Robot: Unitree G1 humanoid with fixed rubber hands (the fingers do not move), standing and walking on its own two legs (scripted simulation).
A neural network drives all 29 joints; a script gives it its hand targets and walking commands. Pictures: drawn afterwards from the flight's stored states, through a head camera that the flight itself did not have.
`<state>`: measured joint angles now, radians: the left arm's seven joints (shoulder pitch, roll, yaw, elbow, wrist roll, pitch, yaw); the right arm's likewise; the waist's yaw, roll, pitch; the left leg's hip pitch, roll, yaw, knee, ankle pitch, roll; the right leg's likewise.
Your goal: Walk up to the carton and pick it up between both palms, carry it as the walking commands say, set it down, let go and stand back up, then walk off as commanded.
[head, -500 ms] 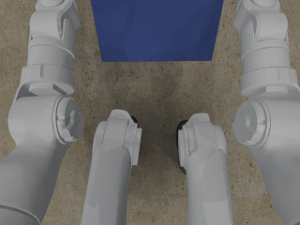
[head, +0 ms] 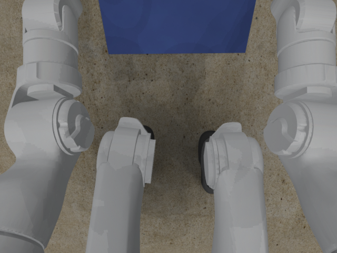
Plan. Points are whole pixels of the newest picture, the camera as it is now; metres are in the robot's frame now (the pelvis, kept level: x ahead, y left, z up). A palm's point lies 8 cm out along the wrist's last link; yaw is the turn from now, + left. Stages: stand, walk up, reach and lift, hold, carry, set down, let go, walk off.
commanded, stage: set down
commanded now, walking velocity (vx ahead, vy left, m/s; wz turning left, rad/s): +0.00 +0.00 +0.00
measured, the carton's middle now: out of the picture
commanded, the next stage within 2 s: none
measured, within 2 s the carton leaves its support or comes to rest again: rests again in 1.18 s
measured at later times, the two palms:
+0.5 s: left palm out of the picture +0.57 +0.20 -0.17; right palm out of the picture +0.58 -0.15 -0.17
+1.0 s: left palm out of the picture +0.57 +0.20 -0.18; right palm out of the picture +0.59 -0.15 -0.18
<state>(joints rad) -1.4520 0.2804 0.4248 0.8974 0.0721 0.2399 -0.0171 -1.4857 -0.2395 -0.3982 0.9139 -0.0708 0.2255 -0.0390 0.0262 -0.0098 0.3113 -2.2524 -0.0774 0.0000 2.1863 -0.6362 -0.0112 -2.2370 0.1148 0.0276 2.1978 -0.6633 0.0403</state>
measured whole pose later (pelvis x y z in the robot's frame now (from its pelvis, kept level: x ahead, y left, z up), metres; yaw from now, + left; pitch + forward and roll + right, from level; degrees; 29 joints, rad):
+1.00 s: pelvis +0.02 +0.00 -0.02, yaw +1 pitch +40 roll +0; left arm -1.44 0.27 0.48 0.86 0.07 0.18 -0.06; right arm -1.48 -0.23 -0.44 0.88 -0.06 0.16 0.00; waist 0.02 0.00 0.37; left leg -2.25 -0.06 0.02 2.26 -0.71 0.00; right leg -2.23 0.09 0.01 2.28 -0.75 0.02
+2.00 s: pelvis -0.01 +0.00 -0.02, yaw +0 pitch +33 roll +0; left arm -1.59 0.49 0.15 1.11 -0.20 0.12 0.07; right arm -1.59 -0.47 -0.10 1.07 0.22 0.14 -0.09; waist 0.01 -0.01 0.48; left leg -2.21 -0.02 0.03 2.24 -0.61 0.02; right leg -2.20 0.04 -0.01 2.26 -0.64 0.00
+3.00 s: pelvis +0.01 +0.00 +0.23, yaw +0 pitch +47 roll +0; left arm -1.29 0.41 0.33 0.91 -0.04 0.26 -0.04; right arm -1.32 -0.37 -0.28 0.91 0.05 0.27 0.00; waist 0.01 -0.01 -0.01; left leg -1.73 -0.04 -0.01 1.28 -0.37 0.01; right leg -1.72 0.04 0.03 1.30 -0.39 0.00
